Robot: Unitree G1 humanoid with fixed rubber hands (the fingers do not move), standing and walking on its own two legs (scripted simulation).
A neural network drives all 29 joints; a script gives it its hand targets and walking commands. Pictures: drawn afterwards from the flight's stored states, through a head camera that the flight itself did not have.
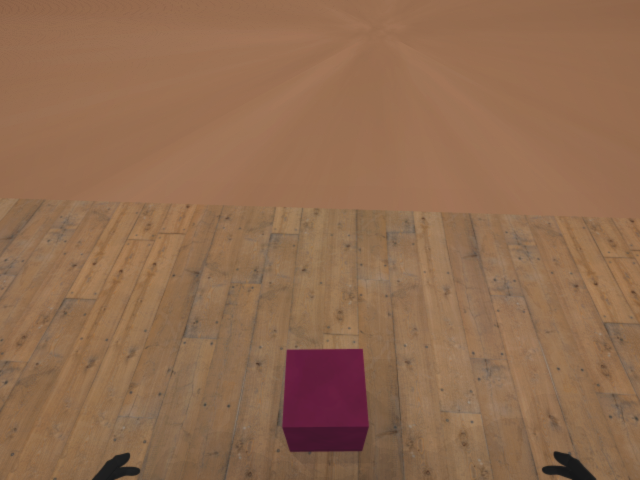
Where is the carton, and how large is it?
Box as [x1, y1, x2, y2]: [282, 349, 368, 451]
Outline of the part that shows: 287,350 282,427 290,451 361,450 368,427 362,349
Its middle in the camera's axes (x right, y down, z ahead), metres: +0.01 +0.46 +1.09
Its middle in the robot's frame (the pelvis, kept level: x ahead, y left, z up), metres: +0.42 +0.02 -0.66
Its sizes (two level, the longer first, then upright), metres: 0.210 0.200 0.250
